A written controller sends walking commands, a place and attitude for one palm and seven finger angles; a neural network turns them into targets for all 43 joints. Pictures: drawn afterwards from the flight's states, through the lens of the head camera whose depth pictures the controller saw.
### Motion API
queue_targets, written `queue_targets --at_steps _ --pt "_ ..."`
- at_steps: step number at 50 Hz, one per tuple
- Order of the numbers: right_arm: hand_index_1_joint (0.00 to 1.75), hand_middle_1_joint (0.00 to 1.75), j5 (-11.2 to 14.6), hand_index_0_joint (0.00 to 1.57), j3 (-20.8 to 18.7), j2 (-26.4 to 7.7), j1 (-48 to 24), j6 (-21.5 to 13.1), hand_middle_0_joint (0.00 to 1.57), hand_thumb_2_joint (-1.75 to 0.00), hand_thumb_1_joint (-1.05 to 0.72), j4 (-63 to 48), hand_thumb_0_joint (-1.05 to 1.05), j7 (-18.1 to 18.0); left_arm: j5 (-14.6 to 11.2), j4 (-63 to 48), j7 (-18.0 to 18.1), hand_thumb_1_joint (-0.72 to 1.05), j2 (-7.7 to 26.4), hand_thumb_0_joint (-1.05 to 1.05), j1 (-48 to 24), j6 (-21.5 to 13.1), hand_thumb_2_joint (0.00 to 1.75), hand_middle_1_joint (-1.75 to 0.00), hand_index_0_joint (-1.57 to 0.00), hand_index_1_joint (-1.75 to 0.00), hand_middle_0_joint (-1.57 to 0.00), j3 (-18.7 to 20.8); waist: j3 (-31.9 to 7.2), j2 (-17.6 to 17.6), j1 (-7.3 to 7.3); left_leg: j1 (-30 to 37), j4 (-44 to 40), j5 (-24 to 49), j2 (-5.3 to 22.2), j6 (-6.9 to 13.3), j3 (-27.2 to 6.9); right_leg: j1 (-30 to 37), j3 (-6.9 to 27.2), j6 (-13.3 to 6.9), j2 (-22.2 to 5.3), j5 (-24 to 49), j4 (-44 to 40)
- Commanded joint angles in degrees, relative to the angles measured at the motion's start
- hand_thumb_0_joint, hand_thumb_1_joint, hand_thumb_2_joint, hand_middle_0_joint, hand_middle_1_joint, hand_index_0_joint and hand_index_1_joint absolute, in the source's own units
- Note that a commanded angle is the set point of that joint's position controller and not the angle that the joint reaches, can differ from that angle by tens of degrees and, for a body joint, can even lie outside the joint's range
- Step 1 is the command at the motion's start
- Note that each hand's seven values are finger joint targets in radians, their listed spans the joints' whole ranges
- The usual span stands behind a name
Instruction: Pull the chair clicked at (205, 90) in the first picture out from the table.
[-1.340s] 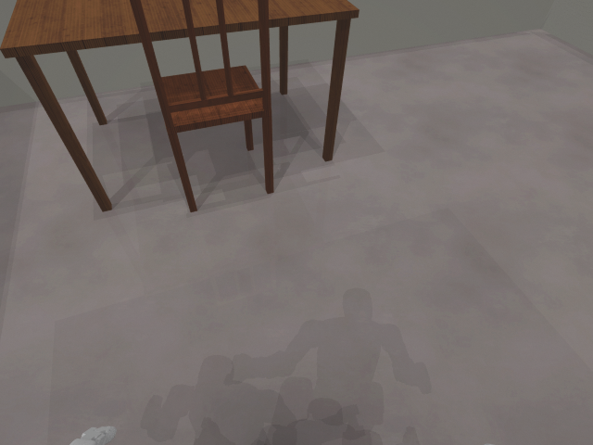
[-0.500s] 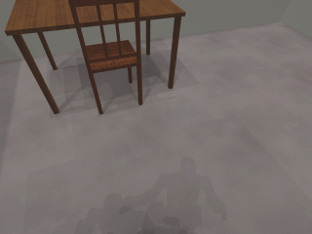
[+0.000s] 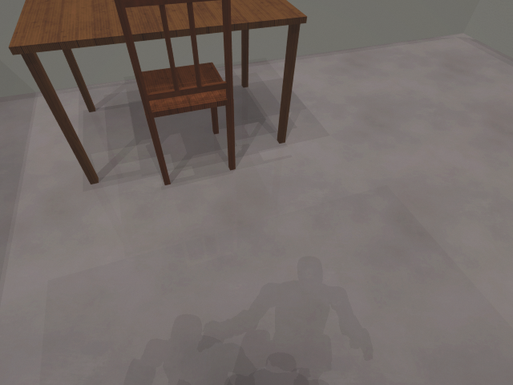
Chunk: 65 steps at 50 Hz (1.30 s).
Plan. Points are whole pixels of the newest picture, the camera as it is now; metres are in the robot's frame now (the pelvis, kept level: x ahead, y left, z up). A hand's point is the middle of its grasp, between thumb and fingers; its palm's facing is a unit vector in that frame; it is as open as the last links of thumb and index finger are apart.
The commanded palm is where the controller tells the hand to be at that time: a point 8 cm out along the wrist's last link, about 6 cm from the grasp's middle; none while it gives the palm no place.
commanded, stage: look at it before walking up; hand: left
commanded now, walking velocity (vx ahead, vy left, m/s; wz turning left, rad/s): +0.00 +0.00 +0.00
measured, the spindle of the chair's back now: (169, 51) +1.25 +0.42 -0.07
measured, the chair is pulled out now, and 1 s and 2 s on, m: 0.00 0.00 0.00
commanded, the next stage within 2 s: walk to a spot facing it in 0.40 s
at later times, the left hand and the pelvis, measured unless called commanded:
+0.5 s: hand out of the picture +0.08 +0.24 -0.16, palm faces -0.03 -0.94 -0.33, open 7.4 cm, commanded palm none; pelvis +0.01 +0.00 +0.00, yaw +0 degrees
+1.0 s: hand out of the picture +0.09 +0.19 -0.20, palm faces -0.10 -0.99 -0.12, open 7.4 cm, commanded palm none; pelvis +0.12 +0.02 -0.02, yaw -7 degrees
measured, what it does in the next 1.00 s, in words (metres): walks ahead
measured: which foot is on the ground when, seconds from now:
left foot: down 0.00-1.00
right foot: down 0.00-0.88, up 0.90-1.00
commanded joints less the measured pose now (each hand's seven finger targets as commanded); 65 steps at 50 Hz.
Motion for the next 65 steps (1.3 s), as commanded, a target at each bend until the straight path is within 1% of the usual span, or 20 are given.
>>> queue_targets --at_steps 1,25,27,30,33,37,40,42,43,44,45,46,48,53,58,60,61,62,63,65 --pt "0.30 0.30 0.13 0.20 -2.44 -11.80 -2.91 -1.42 0.20 -0.90 -0.90 -3.69 0.00 -0.78 -0.32 -3.50 0.67 0.90 11.50 0.00 -2.33 -1.26 0.90 -0.30 -0.20 -0.30 -0.20 2.59 -3.30 1.12 -0.09 0.60 -4.03 7.98 6.62 1.86 -6.21 0.55 5.12 -1.87 -6.38 6.43 -3.49" --pt "0.30 0.30 0.10 0.20 -2.32 -12.18 -3.45 -1.46 0.20 -0.90 -0.90 -3.86 0.00 -0.87 -0.32 -3.46 0.65 0.90 11.81 0.00 -2.71 -1.40 0.90 -0.30 -0.20 -0.30 -0.20 2.75 -4.06 1.32 -0.06 2.11 -4.20 11.22 6.81 1.62 -5.84 1.80 4.94 -1.89 -6.49 9.90 -3.67" --pt "0.30 0.30 -0.37 0.20 -0.69 -4.91 0.51 -0.42 0.20 -0.90 -0.90 -2.14 0.00 -0.61 -0.33 -1.63 0.81 0.90 4.70 0.00 1.32 -0.12 0.90 -0.30 -0.20 -0.30 -0.20 1.24 -4.45 1.21 -0.13 2.34 -3.18 2.39 6.46 0.55 -3.89 0.84 4.73 -1.05 -5.66 0.27 -3.14" --pt "0.30 0.30 -0.88 0.20 -1.46 -5.18 2.56 0.37 0.20 -0.90 -0.90 -2.45 0.00 -0.36 0.24 -2.09 -0.11 0.90 5.19 0.00 3.70 0.77 0.90 -0.30 -0.20 -0.30 -0.20 1.95 2.77 -0.05 0.07 -3.82 -2.38 -16.98 5.73 1.09 -3.32 -5.52 7.61 -2.53 -4.25 -17.88 -3.97" --pt "0.30 0.30 -0.94 0.20 -2.20 -5.29 4.26 0.07 0.20 -0.90 -0.90 -3.54 0.00 -0.32 0.39 -3.33 -0.75 0.90 4.86 0.00 6.42 0.63 0.90 -0.30 -0.20 -0.30 -0.20 2.91 5.90 -0.38 0.26 -7.08 0.48 -21.72 6.17 2.04 -3.33 -8.37 9.71 -4.36 -3.31 -21.95 -1.97" --pt "0.30 0.30 -0.62 0.20 -2.60 -2.61 6.47 -1.48 0.20 -0.90 -0.90 -5.06 0.00 -0.45 0.26 -3.74 -0.66 0.90 3.92 0.00 11.45 -0.68 0.90 -0.30 -0.20 -0.30 -0.20 4.09 4.79 -3.66 0.80 -10.45 9.64 -15.76 4.75 1.97 0.41 -5.00 15.18 -7.42 -5.71 -16.57 -0.89" --pt "0.30 0.30 -0.24 0.20 -2.63 0.47 5.86 -2.60 0.20 -0.90 -0.90 -6.36 0.00 -0.65 0.14 -2.40 0.17 0.90 4.82 0.00 15.87 -1.83 0.90 -0.30 -0.20 -0.30 -0.20 5.11 3.41 -8.80 1.11 -15.65 18.29 -13.24 2.70 -0.02 5.45 1.52 24.11 -12.10 -12.97 -2.30 -3.42" --pt "0.30 0.30 -0.02 0.20 -2.64 1.64 8.76 -3.43 0.20 -0.90 -0.90 -5.38 0.00 -0.79 0.14 -2.18 0.54 0.90 3.88 0.00 14.91 -2.04 0.90 -0.30 -0.20 -0.30 -0.20 5.38 2.65 -5.01 -0.66 -8.26 10.82 -11.77 3.68 0.38 5.26 -1.31 19.72 -11.69 -11.85 8.18 1.96" --pt "0.30 0.30 -0.09 0.20 -2.90 1.26 14.73 -3.82 0.20 -0.90 -0.90 -3.12 0.00 -0.94 -0.14 -2.88 0.33 0.90 2.64 0.00 12.05 -1.97 0.90 -0.30 -0.20 -0.30 -0.20 5.26 1.10 0.96 -4.14 4.87 3.77 -6.05 4.69 1.89 3.31 -9.97 13.00 -9.02 -6.79 12.35 11.08" --pt "0.30 0.30 -1.04 0.20 -4.21 -2.78 25.95 -4.43 0.20 -0.90 -0.90 0.93 0.00 -1.54 -0.45 -4.64 -0.15 0.90 -1.53 0.00 8.62 -2.11 0.90 -0.30 -0.20 -0.30 -0.20 4.73 -1.62 16.20 -7.99 19.90 -1.28 11.23 15.81 5.93 -11.60 -23.65 1.67 -4.72 1.92 7.51 31.87" --pt "0.30 0.30 -1.13 0.20 -4.22 -3.45 33.62 -4.33 0.20 -0.90 -0.90 4.13 0.00 -2.55 -0.23 -7.18 0.10 0.90 -3.70 0.00 2.82 -3.20 0.90 -0.30 -0.20 -0.30 -0.20 3.79 1.98 20.31 -9.60 27.07 -3.08 37.94 24.59 7.79 -18.95 -37.76 -2.19 -2.63 2.97 -18.52 42.79" --pt "0.30 0.30 -1.25 0.20 -3.18 -0.49 33.49 -3.93 0.20 -0.90 -0.90 4.28 0.00 -2.84 0.05 -6.97 0.26 0.90 -2.53 0.00 0.74 -2.82 0.90 -0.30 -0.20 -0.30 -0.20 4.26 5.01 10.11 -8.63 24.12 -0.74 43.59 25.85 9.23 -15.62 -39.01 0.52 -3.32 -0.31 -18.22 47.58" --pt "0.30 0.30 -1.25 0.20 -3.04 1.67 27.43 -4.21 0.20 -0.90 -0.90 1.64 0.00 -2.69 0.26 -6.61 -0.74 0.90 -4.79 0.00 0.87 -1.97 0.90 -0.30 -0.20 -0.30 -0.20 4.25 7.85 3.00 -5.29 17.19 -3.38 32.81 22.59 8.68 -8.26 -38.61 -0.98 -3.43 -3.21 -13.37 49.42" --pt "0.30 0.30 -1.04 0.20 -2.10 4.90 23.87 -5.20 0.20 -0.90 -0.90 1.16 0.00 -3.05 0.27 -8.96 -2.53 0.90 -8.83 0.00 -2.35 -0.22 0.90 -0.30 -0.20 -0.30 -0.20 3.60 11.85 9.07 -1.44 8.10 -11.11 27.90 14.48 5.11 6.49 -31.45 -8.54 -2.92 -2.81 -0.81 33.17" --pt "0.30 0.30 -0.18 0.20 -3.64 0.67 22.37 -4.42 0.20 -0.90 -0.90 1.67 0.00 -3.03 0.42 -6.46 -1.77 0.90 -6.54 0.00 6.54 -0.64 0.90 -0.30 -0.20 -0.30 -0.20 4.22 2.83 9.65 3.77 10.54 2.71 57.80 14.56 5.11 13.25 -9.36 -14.08 -6.70 4.41 2.66 19.81" --pt "0.30 0.30 0.06 0.20 -4.07 0.09 18.83 -4.31 0.20 -0.90 -0.90 0.46 0.00 -2.75 1.01 -2.99 -1.24 0.90 -3.27 0.00 17.76 -1.08 0.90 -0.30 -0.20 -0.30 -0.20 5.63 -1.83 9.74 9.18 3.13 20.67 50.44 13.69 3.68 13.95 6.72 -12.39 -8.20 3.78 4.18 14.38" --pt "0.30 0.30 0.75 0.20 -3.85 2.70 19.20 -4.29 0.20 -0.90 -0.90 -0.10 0.00 -2.07 1.22 -1.84 -0.75 0.90 1.17 0.00 23.09 -1.82 0.90 -0.30 -0.20 -0.30 -0.20 6.66 -5.13 2.40 11.26 -7.51 39.44 28.54 10.78 2.29 12.98 16.72 -1.70 -11.87 -5.08 5.57 8.92" --pt "0.30 0.30 1.25 0.20 -3.39 7.38 21.83 -4.70 0.20 -0.90 -0.90 -1.51 0.00 -1.91 0.46 -1.78 -0.24 0.90 5.09 0.00 25.04 -2.37 0.90 -0.30 -0.20 -0.30 -0.20 7.35 -11.14 -8.33 8.67 -20.40 59.63 -16.91 2.46 0.56 9.31 23.27 24.68 -19.02 -20.72 10.12 2.72" --pt "0.30 0.30 1.14 0.20 -3.59 6.38 17.08 -4.33 0.20 -0.90 -0.90 -4.07 0.00 -1.70 -0.81 -3.12 0.24 0.90 5.81 0.00 22.02 -2.18 0.90 -0.30 -0.20 -0.30 -0.20 7.70 -9.17 -5.08 8.52 -23.64 64.60 -17.44 3.76 2.10 1.83 16.87 32.21 -21.17 -23.92 1.26 -5.76" --pt "0.30 0.30 -0.35 0.20 -3.85 5.90 14.30 -3.56 0.20 -0.90 -0.90 -4.80 0.00 -1.02 -0.37 -5.67 0.92 0.90 1.41 0.00 11.49 -2.49 0.90 -0.30 -0.20 -0.30 -0.20 6.21 -0.18 -0.54 3.31 -25.32 61.98 -9.57 8.68 1.63 -1.00 0.19 25.44 -18.34 -21.20 -12.62 -9.25"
